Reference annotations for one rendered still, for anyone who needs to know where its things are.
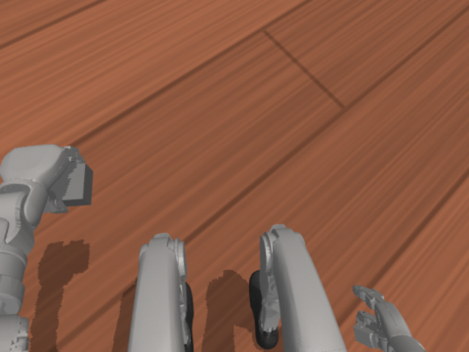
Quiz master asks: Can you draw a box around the left robot arm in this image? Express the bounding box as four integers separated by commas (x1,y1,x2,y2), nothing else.
0,179,48,352

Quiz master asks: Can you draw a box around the right robot hand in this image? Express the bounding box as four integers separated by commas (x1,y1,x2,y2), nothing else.
352,285,412,352

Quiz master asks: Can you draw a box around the right robot arm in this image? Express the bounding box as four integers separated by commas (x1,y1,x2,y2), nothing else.
387,335,427,352

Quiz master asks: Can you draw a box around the small box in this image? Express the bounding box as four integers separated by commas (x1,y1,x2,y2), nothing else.
51,164,93,207

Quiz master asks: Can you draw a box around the right robot foot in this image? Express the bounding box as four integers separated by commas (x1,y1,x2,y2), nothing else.
249,270,278,349

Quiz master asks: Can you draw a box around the left robot hand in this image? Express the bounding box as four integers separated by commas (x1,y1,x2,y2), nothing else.
0,144,86,213

